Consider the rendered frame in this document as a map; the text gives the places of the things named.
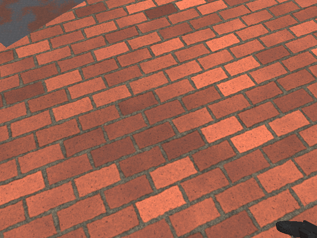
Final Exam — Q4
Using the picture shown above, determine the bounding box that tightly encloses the right robot hand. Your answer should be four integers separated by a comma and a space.
275, 220, 317, 238

